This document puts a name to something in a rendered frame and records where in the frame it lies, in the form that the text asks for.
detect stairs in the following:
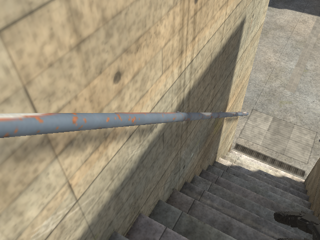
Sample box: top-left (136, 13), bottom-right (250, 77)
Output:
top-left (109, 150), bottom-right (314, 240)

